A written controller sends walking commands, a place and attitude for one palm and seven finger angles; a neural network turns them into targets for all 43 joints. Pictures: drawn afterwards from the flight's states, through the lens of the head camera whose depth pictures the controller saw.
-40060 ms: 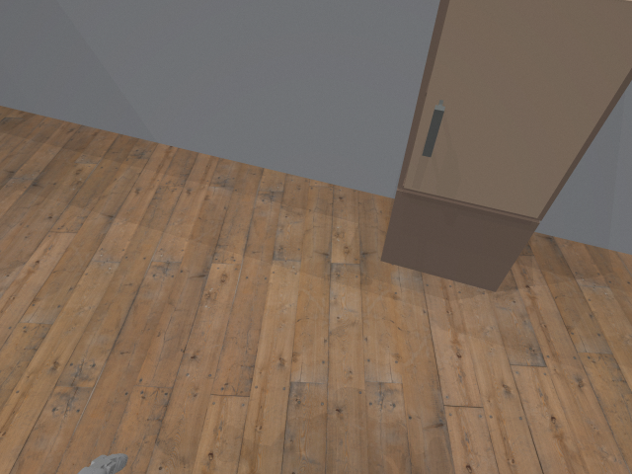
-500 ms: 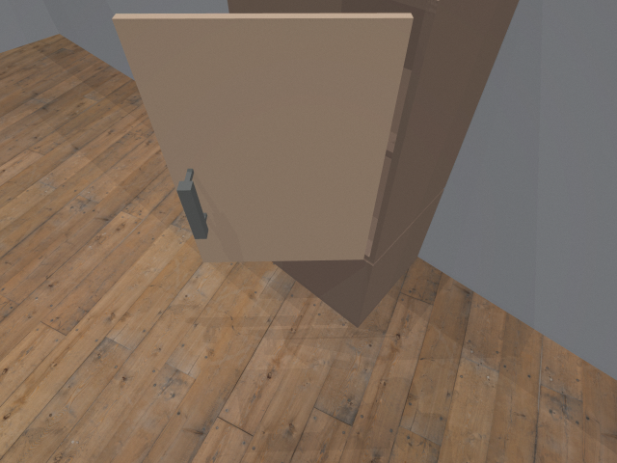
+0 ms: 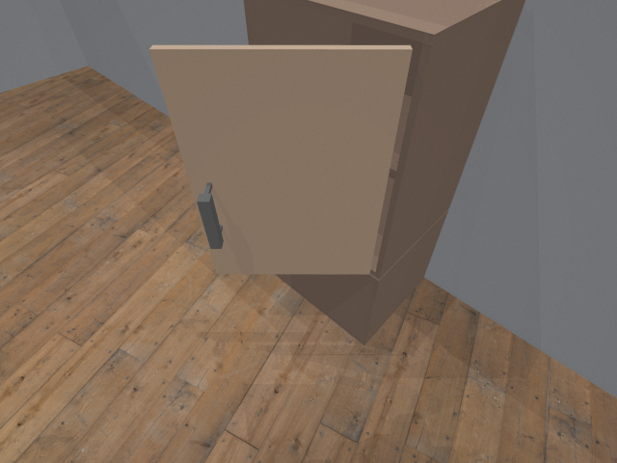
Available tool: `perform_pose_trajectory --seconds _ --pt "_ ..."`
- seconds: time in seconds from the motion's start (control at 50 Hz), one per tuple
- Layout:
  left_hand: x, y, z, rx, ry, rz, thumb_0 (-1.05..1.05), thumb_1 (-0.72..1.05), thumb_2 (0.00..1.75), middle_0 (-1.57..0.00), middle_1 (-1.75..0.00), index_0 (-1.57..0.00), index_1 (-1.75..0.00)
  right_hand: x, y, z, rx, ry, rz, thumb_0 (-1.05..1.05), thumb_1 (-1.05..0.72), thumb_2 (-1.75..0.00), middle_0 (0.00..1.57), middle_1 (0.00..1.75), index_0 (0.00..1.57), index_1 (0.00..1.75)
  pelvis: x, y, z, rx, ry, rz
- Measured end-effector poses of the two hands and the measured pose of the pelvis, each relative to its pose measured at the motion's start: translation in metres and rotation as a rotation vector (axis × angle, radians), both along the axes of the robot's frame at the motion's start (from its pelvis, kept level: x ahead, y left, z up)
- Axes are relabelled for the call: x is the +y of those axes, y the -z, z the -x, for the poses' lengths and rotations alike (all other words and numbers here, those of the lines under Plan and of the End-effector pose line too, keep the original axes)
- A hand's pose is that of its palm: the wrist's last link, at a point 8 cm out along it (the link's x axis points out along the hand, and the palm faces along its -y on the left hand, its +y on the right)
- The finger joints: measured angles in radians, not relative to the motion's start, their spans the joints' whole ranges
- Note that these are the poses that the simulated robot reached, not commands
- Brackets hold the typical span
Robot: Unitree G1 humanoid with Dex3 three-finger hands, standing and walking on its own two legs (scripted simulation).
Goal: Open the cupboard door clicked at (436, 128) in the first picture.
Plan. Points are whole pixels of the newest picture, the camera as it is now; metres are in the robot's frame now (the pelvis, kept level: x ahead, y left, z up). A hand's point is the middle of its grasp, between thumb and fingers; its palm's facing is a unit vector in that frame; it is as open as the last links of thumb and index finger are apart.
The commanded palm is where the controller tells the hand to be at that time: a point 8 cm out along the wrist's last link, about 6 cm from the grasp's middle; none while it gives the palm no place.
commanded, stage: come to a stop and stand still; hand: left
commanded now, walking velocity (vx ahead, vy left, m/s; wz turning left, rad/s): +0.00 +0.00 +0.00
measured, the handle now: (212, 215) +0.62 +0.25 -0.09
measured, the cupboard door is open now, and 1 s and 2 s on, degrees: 43 43 43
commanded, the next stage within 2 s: look again from close up in 0.02 s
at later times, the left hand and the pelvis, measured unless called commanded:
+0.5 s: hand out of the picture +0.04 +0.17 -0.17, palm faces +0.02 -0.98 -0.19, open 7.3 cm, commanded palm none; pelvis +0.03 +0.00 +0.01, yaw +0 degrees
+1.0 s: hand (211, 367) +0.25 +0.15 -0.02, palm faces +0.07 -1.00 +0.04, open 8.0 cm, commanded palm +0.17 +0.23 -0.07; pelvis +0.03 -0.01 -0.05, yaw +1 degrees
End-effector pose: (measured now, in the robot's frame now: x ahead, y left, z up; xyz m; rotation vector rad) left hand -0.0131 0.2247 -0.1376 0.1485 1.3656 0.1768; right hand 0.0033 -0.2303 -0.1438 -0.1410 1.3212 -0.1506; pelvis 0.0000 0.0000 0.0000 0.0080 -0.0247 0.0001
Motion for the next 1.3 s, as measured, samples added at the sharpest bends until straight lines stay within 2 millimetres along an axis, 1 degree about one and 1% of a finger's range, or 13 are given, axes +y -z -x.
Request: perform_pose_trajectory --seconds 0.12,0.24,0.5,0.7,0.74,0.82,0.88,0.94,0.98,1.04,1.14,1.22,1.3 --pt "-0.009 0.002 -0.008 0.002 0.006 0.022 0.01 0.91 0.90 -0.20 -0.30 -0.20 -0.29 0.005 0.001 0.026 0.084 0.022 -0.012 0.01 -0.90 -0.89 0.20 0.30 0.20 0.30 -0.002 -0.001 -0.004 0.007 -0.002 -0.002" --pt "-0.011 0.002 -0.021 0.001 0.013 0.022 0.01 0.92 0.90 -0.20 -0.30 -0.20 -0.29 0.013 0.000 0.031 0.119 0.038 -0.031 0.01 -0.90 -0.89 0.20 0.30 0.20 0.30 -0.003 -0.002 -0.012 0.013 0.001 -0.002" --pt "-0.010 0.000 -0.044 0.000 0.015 0.015 0.02 0.93 0.90 -0.20 -0.30 -0.20 -0.29 0.022 0.000 -0.012 0.068 0.029 -0.046 0.01 -0.90 -0.89 0.20 0.30 0.20 0.30 -0.003 -0.005 -0.032 0.009 0.008 0.001" --pt "-0.009 0.000 -0.054 0.001 0.021 0.011 0.02 0.92 0.90 -0.20 -0.30 -0.20 -0.29 0.011 -0.002 -0.037 0.037 0.017 -0.013 0.02 -0.92 -0.89 0.20 0.30 0.20 0.30 -0.001 -0.006 -0.042 0.003 0.015 0.006" --pt "0.002 -0.016 -0.077 -0.137 -0.059 -0.016 0.03 0.95 0.90 -0.21 -0.30 -0.21 -0.30 0.005 -0.007 -0.049 -0.051 0.011 0.016 0.02 -0.92 -0.89 0.20 0.30 0.20 0.30 -0.001 -0.004 -0.042 -0.002 0.014 0.004" --pt "0.020 -0.083 -0.157 -0.645 -0.088 -0.100 0.04 0.93 0.89 -0.21 -0.32 -0.21 -0.31 -0.011 -0.019 -0.096 -0.319 -0.025 0.065 0.02 -0.92 -0.89 0.21 0.30 0.20 0.30 0.001 0.001 -0.042 0.007 -0.023 0.002" --pt "0.013 -0.122 -0.211 -0.976 -0.039 -0.075 0.04 0.88 0.87 -0.21 -0.34 -0.21 -0.34 -0.022 -0.030 -0.139 -0.509 -0.067 0.091 0.02 -0.91 -0.89 0.20 0.30 0.20 0.30 0.002 0.011 -0.037 0.052 -0.042 0.002" --pt "-0.004 -0.134 -0.240 -1.237 0.012 0.035 0.02 0.81 0.85 -0.21 -0.37 -0.21 -0.37 -0.029 -0.045 -0.180 -0.665 -0.112 0.114 0.02 -0.91 -0.89 0.20 0.30 0.20 0.30 -0.002 0.027 -0.033 0.127 -0.026 -0.006" --pt "-0.015 -0.127 -0.240 -1.347 0.060 0.111 0.02 0.77 0.83 -0.21 -0.40 -0.21 -0.40 -0.032 -0.052 -0.204 -0.740 -0.155 0.127 0.02 -0.91 -0.89 0.20 0.30 0.20 0.30 -0.007 0.040 -0.032 0.165 -0.019 -0.009" --pt "-0.022 -0.094 -0.221 -1.363 0.130 0.155 0.01 0.69 0.81 -0.22 -0.44 -0.22 -0.44 -0.035 -0.054 -0.235 -0.812 -0.226 0.144 0.02 -0.90 -0.89 0.20 0.30 0.20 0.30 -0.012 0.063 -0.030 0.220 -0.021 -0.008" --pt "-0.002 -0.036 -0.176 -1.188 0.067 0.090 0.01 0.57 0.76 -0.23 -0.51 -0.23 -0.51 -0.025 -0.027 -0.273 -0.835 -0.319 0.139 0.01 -0.90 -0.89 0.20 0.30 0.20 0.30 -0.020 0.098 -0.027 0.287 -0.042 0.011" --pt "0.022 -0.055 -0.166 -1.275 0.045 -0.038 0.02 0.47 0.72 -0.24 -0.57 -0.24 -0.57 -0.004 0.007 -0.280 -0.799 -0.349 0.085 0.01 -0.90 -0.89 0.20 0.30 0.20 0.30 -0.023 0.115 -0.024 0.315 -0.059 0.041" --pt "0.023 -0.086 -0.191 -1.437 0.169 -0.041 0.02 0.38 0.68 -0.24 -0.63 -0.24 -0.63 0.016 0.041 -0.264 -0.733 -0.341 0.012 0.01 -0.90 -0.89 0.20 0.30 0.20 0.30 -0.022 0.123 -0.019 0.337 -0.070 0.067"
